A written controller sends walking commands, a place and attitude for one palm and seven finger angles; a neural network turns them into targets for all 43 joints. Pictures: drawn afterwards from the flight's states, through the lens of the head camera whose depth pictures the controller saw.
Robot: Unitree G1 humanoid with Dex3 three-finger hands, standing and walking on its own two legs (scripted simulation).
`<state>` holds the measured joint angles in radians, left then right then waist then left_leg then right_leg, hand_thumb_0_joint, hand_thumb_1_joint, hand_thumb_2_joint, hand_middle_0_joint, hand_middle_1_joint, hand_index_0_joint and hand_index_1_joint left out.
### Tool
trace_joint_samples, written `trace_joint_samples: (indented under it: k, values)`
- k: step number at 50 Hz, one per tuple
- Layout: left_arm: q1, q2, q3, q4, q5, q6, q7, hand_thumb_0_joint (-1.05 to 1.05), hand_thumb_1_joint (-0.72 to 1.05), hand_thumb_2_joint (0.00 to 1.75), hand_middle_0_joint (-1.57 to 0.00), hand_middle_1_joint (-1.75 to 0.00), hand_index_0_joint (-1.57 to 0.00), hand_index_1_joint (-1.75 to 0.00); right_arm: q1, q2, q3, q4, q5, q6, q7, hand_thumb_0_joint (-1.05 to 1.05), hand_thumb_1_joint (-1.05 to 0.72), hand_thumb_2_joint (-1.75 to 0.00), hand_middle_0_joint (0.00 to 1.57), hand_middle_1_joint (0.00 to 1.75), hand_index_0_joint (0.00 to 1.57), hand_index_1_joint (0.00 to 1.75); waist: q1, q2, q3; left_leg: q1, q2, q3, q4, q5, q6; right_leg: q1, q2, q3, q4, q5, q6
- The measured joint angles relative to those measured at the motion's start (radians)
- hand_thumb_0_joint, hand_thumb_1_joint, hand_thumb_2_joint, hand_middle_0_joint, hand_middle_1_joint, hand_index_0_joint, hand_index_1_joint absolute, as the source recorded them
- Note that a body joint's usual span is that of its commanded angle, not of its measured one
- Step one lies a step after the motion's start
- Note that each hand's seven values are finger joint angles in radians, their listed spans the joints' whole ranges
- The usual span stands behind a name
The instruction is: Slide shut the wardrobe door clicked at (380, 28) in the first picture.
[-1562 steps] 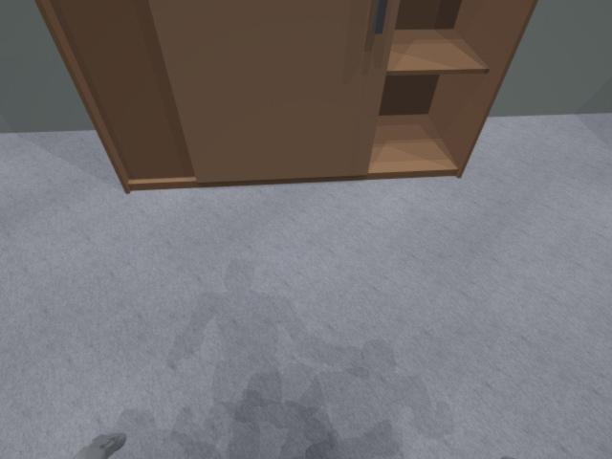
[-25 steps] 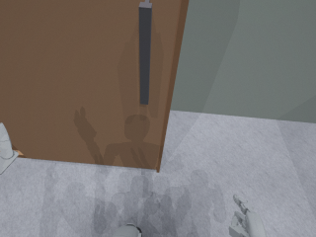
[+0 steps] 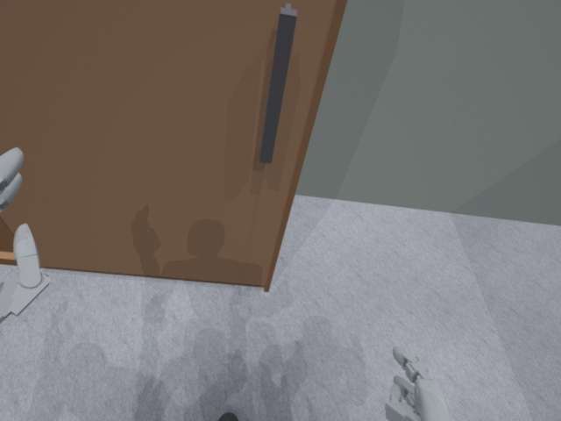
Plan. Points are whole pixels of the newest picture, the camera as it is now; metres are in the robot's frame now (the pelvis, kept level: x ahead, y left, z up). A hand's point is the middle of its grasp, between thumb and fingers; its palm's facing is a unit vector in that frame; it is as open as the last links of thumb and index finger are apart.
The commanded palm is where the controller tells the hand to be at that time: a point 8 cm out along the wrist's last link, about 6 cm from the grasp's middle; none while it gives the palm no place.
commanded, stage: stop stepping back and stand still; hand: left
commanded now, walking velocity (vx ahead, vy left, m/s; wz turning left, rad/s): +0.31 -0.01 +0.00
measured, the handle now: (275, 92) +0.67 +0.08 +0.11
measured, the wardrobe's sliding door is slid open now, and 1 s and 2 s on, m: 0.00 0.00 0.00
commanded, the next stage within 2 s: let the arm hang, fingers relaxed in 0.80 s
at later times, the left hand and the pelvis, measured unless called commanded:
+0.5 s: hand out of the picture +0.11 +0.26 +0.16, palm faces +0.42 -0.83 -0.38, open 7.4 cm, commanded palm +0.03 +0.31 +0.17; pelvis -0.10 +0.01 -0.02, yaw +1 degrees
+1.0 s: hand out of the picture +0.11 +0.26 +0.04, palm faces +0.27 -0.87 -0.41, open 7.4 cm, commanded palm none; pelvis -0.11 +0.01 -0.02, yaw +6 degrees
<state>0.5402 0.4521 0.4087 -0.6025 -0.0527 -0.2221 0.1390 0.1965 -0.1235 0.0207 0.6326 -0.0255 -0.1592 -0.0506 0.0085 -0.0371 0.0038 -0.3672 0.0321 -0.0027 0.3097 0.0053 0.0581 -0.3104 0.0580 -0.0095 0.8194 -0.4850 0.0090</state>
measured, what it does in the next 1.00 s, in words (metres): walks backwards: right foot, then left foot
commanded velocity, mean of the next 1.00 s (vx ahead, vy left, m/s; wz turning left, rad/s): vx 0.14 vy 0.00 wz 0.00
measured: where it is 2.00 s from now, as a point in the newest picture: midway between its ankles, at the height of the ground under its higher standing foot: outside the picture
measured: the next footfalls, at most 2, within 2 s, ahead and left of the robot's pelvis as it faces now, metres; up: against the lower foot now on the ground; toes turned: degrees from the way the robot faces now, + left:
right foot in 0.12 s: -0.03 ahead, -0.10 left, +0.00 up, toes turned +6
left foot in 0.34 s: -0.04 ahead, +0.16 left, +0.00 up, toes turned +4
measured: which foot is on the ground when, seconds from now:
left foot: down 0.00-0.10, up 0.12-0.32, down 0.34-0.58, up 0.60-0.86, down 0.88-1.00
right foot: up 0.00-0.10, down 0.12-1.00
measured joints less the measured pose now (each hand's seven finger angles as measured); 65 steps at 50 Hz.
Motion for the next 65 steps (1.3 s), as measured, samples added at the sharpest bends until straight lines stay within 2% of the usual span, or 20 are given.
trace_joint_samples:
  k: [5,7,9,11,15,18,22,25,28,30,33,35,41,45,47,50,52,57,60,65]
  values:
    - [0.002,0.046,0.034,0.020,-0.008,0.057,0.014,0.02,0.89,0.90,-0.21,-0.30,-0.21,-0.30,0.010,0.003,0.018,-0.021,-0.005,0.023,-0.007,0.01,-0.90,-0.90,0.20,0.30,0.21,0.30,-0.017,-0.044,-0.037,-0.051,-0.049,0.034,-0.015,-0.139,-0.091,0.209,-0.005,-0.065,-0.397,0.027,-0.069]
    - [0.020,0.040,0.047,-0.003,-0.011,0.063,0.008,0.02,0.89,0.90,-0.21,-0.30,-0.21,-0.30,-0.010,-0.033,0.014,-0.020,-0.006,0.038,-0.003,0.01,-0.90,-0.90,0.21,0.30,0.21,0.30,0.007,-0.030,-0.032,-0.165,-0.057,0.032,0.255,-0.258,-0.094,0.197,-0.017,-0.050,-0.436,0.176,-0.092]
    - [0.031,0.027,0.031,-0.017,-0.017,0.066,-0.010,0.02,0.89,0.90,-0.21,-0.30,-0.22,-0.31,0.003,-0.060,0.002,0.023,0.001,0.063,0.001,0.01,-0.90,-0.90,0.20,0.30,0.21,0.30,0.023,-0.006,-0.056,-0.238,-0.058,-0.004,0.585,-0.301,-0.094,0.174,-0.010,-0.047,-0.388,0.190,-0.071]
    - [0.017,0.019,0.025,0.006,-0.014,0.044,-0.019,0.02,0.89,0.90,-0.21,-0.30,-0.22,-0.31,0.048,-0.065,-0.008,0.056,0.016,0.081,-0.003,0.01,-0.90,-0.90,0.20,0.30,0.21,0.30,0.037,-0.030,-0.105,-0.241,-0.051,0.001,0.746,-0.294,-0.085,0.167,-0.028,-0.040,-0.382,0.174,-0.058]
    - [-0.071,-0.040,0.018,0.130,0.005,0.043,0.002,0.01,0.89,0.90,-0.21,-0.30,-0.22,-0.31,0.113,-0.092,-0.019,0.068,0.024,0.084,-0.039,0.01,-0.90,-0.90,0.20,0.30,0.21,0.30,0.035,-0.051,-0.152,-0.065,0.022,0.032,0.529,-0.349,-0.049,0.130,-0.080,-0.076,-0.327,0.142,-0.053]
    - [-0.145,-0.085,-0.003,0.203,0.012,0.064,0.026,0.01,0.89,0.90,-0.20,-0.30,-0.21,-0.30,0.114,-0.132,-0.036,0.055,0.022,0.054,-0.063,0.01,-0.90,-0.90,0.20,0.30,0.21,0.30,0.000,-0.018,-0.123,0.064,0.033,0.027,0.310,-0.371,-0.045,0.065,-0.103,-0.092,-0.179,0.083,-0.028]
    - [-0.126,-0.072,0.010,0.191,0.016,0.076,0.025,0.02,0.89,0.90,-0.20,-0.30,-0.21,-0.30,0.074,-0.069,-0.024,0.042,0.014,0.025,-0.048,0.01,-0.90,-0.90,0.20,0.30,0.21,0.30,-0.045,-0.056,-0.050,0.092,0.005,0.054,0.294,-0.302,-0.072,-0.071,-0.074,-0.028,0.110,-0.005,-0.021]
    - [-0.052,-0.026,0.014,0.084,0.020,0.050,0.007,0.02,0.89,0.90,-0.20,-0.30,-0.21,-0.30,0.089,-0.024,0.000,0.022,0.014,-0.005,-0.014,0.01,-0.90,-0.90,0.20,0.30,0.21,0.30,-0.069,-0.056,-0.023,0.117,0.015,0.041,0.236,-0.258,-0.081,-0.112,-0.054,-0.066,0.077,0.051,-0.016]
    - [0.031,0.024,0.033,0.015,0.029,0.005,0.002,0.02,0.89,0.90,-0.20,-0.30,-0.21,-0.30,0.113,-0.017,0.013,0.000,0.010,0.003,0.003,0.01,-0.90,-0.90,0.20,0.30,0.21,0.30,-0.061,-0.015,-0.019,0.103,0.039,0.035,0.269,-0.287,-0.082,-0.058,-0.044,-0.113,-0.112,0.079,-0.020]
    - [0.053,0.061,0.057,0.020,0.037,-0.010,0.002,0.02,0.89,0.90,-0.21,-0.30,-0.21,-0.30,0.116,-0.025,0.007,-0.007,0.012,0.029,0.004,0.01,-0.90,-0.90,0.20,0.30,0.21,0.30,-0.043,0.006,-0.025,0.029,0.036,0.029,0.429,-0.429,-0.062,-0.042,-0.044,-0.101,-0.188,0.117,-0.059]
    - [0.011,0.039,0.062,0.100,0.032,-0.006,-0.015,0.01,0.89,0.90,-0.21,-0.30,-0.22,-0.31,0.073,-0.053,-0.012,0.052,0.013,0.072,0.001,0.01,-0.90,-0.90,0.20,0.30,0.21,0.30,-0.011,0.032,-0.008,-0.091,0.002,0.005,0.747,-0.447,-0.053,-0.049,-0.050,-0.106,-0.179,0.261,-0.100]
    - [-0.019,0.002,0.065,0.168,0.028,0.006,-0.017,0.01,0.89,0.89,-0.21,-0.30,-0.22,-0.31,0.064,-0.068,-0.017,0.082,0.012,0.087,-0.002,0.01,-0.90,-0.90,0.20,0.30,0.21,0.30,0.003,0.033,-0.025,-0.126,-0.005,0.022,0.813,-0.407,-0.054,-0.034,-0.054,-0.099,-0.210,0.256,-0.101]
    - [-0.052,-0.110,0.005,0.241,0.030,0.048,0.003,0.01,0.89,0.90,-0.20,-0.30,-0.21,-0.30,0.081,-0.105,-0.021,0.060,0.007,0.051,-0.033,0.01,-0.90,-0.90,0.20,0.30,0.21,0.30,0.014,0.002,-0.060,-0.003,-0.009,0.089,0.465,-0.364,-0.031,0.008,-0.073,-0.101,-0.331,0.314,-0.083]
    - [-0.063,-0.121,-0.056,0.158,0.047,0.041,0.011,0.02,0.89,0.90,-0.20,-0.30,-0.21,-0.30,0.066,-0.130,-0.034,0.018,-0.001,0.021,-0.043,0.01,-0.90,-0.90,0.20,0.30,0.21,0.30,0.005,0.003,-0.036,0.111,-0.007,0.058,0.215,-0.285,-0.018,-0.018,-0.059,-0.119,-0.267,0.274,-0.062]
    - [-0.135,-0.104,-0.113,0.276,0.072,0.034,-0.036,0.01,0.89,0.90,-0.20,-0.30,-0.21,-0.30,0.045,-0.151,-0.048,0.041,-0.004,0.017,-0.001,0.01,-0.90,-0.90,0.20,0.30,0.21,0.30,-0.009,0.011,-0.031,0.071,-0.021,0.033,0.258,-0.250,-0.038,-0.055,-0.066,-0.090,-0.173,0.232,-0.028]
    - [-0.249,-0.123,-0.230,0.604,0.085,0.162,-0.109,0.01,0.90,0.90,-0.20,-0.30,-0.20,-0.30,0.007,-0.186,-0.053,0.086,-0.009,0.076,0.032,0.01,-0.90,-0.90,0.20,0.30,0.21,0.30,-0.031,0.060,-0.053,0.019,-0.042,-0.001,0.289,-0.252,-0.044,-0.087,-0.064,-0.017,-0.086,0.105,-0.008]
    - [-0.287,-0.141,-0.292,0.812,0.087,0.223,-0.131,0.01,0.90,0.90,-0.20,-0.30,-0.20,-0.30,-0.013,-0.177,-0.043,0.110,-0.009,0.101,0.036,0.01,-0.90,-0.90,0.20,0.30,0.21,0.30,-0.033,0.053,-0.049,0.005,-0.060,0.006,0.309,-0.259,-0.046,-0.047,-0.080,0.019,-0.157,0.233,-0.007]
    - [-0.277,-0.234,-0.413,1.232,0.082,0.282,-0.154,0.01,0.91,0.90,-0.19,-0.30,-0.20,-0.30,-0.011,-0.119,-0.023,0.172,0.002,0.150,0.050,0.01,-0.90,-0.90,0.20,0.30,0.20,0.30,-0.049,0.041,0.001,0.033,-0.045,-0.001,0.306,-0.257,-0.061,-0.009,-0.064,0.014,-0.170,0.181,-0.014]
    - [-0.251,-0.277,-0.420,1.381,0.064,0.282,-0.138,0.00,0.94,0.89,-0.20,-0.30,-0.21,-0.30,0.014,-0.085,-0.011,0.223,0.002,0.173,0.052,0.01,-0.90,-0.90,0.20,0.30,0.20,0.30,-0.041,0.020,0.037,0.049,-0.033,-0.006,0.278,-0.241,-0.061,0.016,-0.052,0.009,-0.219,0.213,-0.014]
    - [-0.242,-0.243,-0.403,1.522,0.068,0.270,-0.134,-0.02,0.99,0.89,-0.20,-0.30,-0.21,-0.30,0.065,-0.055,-0.006,0.317,-0.001,0.200,0.047,0.01,-0.90,-0.90,0.20,0.30,0.21,0.30,-0.010,0.029,0.071,0.047,-0.017,-0.019,0.231,-0.203,-0.060,0.040,-0.036,-0.003,-0.318,0.276,-0.018]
